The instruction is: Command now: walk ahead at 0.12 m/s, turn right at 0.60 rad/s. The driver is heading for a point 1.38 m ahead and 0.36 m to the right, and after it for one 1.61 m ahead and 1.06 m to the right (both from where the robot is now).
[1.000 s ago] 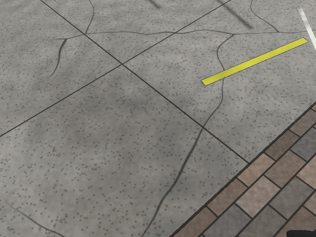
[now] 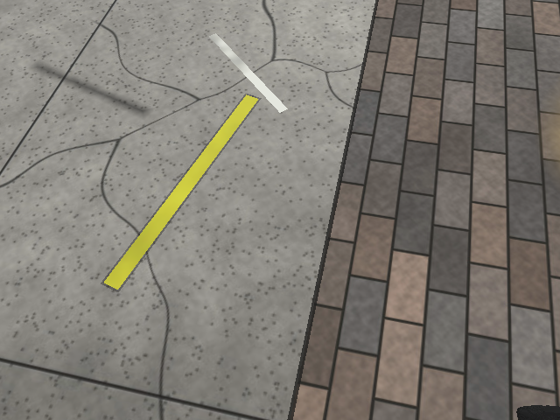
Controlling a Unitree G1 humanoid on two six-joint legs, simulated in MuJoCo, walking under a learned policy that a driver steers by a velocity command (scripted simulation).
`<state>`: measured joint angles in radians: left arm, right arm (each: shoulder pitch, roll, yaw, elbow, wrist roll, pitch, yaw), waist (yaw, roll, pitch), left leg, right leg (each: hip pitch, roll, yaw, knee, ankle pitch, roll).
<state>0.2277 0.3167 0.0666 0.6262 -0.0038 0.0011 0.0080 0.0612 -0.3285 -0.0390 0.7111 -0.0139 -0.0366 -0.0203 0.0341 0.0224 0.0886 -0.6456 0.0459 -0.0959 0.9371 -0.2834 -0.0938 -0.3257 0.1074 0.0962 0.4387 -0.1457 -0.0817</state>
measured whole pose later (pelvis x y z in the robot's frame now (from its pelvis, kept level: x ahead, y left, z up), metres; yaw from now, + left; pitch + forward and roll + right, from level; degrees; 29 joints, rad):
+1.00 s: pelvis +0.08 -0.01 +0.00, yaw -28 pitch +0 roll +0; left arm 0.14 0.23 0.01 0.67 0.02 0.01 0.01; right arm 0.18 -0.29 -0.06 0.78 0.01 0.03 0.00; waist -0.02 0.03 0.02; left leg -0.28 0.05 -0.01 0.61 -0.29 -0.06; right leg -0.23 0.08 0.05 0.49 -0.26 -0.06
